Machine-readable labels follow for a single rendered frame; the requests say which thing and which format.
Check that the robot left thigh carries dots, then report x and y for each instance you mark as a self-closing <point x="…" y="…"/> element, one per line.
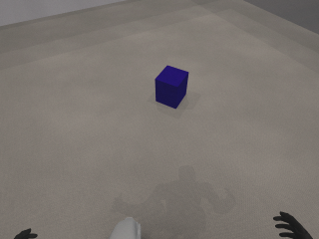
<point x="127" y="229"/>

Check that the right robot hand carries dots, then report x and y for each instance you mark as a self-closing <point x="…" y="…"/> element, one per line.
<point x="298" y="231"/>

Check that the left robot hand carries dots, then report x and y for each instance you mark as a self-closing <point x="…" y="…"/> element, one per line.
<point x="25" y="234"/>

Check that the carton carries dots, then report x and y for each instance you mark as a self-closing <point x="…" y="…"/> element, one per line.
<point x="171" y="85"/>

